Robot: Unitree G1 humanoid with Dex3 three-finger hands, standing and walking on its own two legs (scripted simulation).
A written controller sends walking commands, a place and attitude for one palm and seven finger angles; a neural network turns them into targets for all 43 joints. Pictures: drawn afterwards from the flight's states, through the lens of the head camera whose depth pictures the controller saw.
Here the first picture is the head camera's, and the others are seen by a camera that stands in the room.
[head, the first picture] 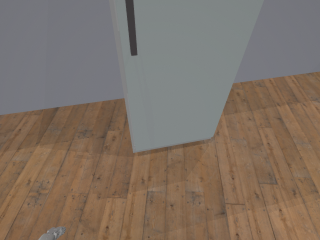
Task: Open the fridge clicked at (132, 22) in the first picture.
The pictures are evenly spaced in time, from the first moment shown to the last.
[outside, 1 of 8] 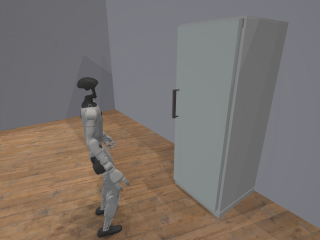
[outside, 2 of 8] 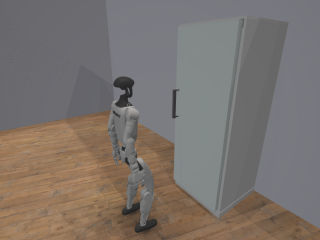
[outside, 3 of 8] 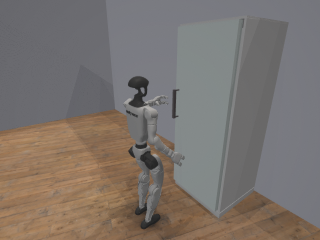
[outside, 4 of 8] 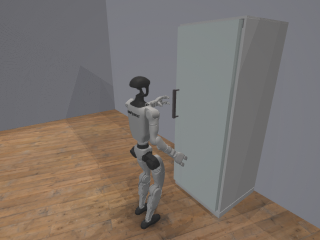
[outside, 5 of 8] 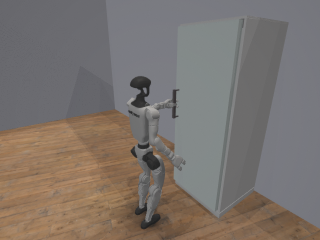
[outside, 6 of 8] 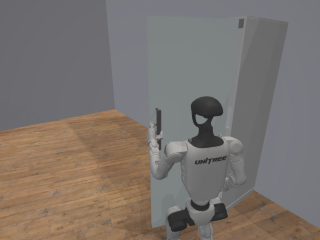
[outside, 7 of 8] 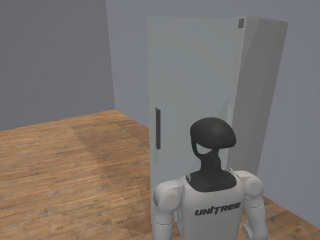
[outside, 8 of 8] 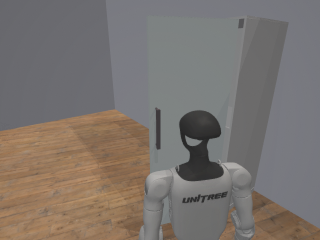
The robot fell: no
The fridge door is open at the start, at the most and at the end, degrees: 0 72 69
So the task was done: yes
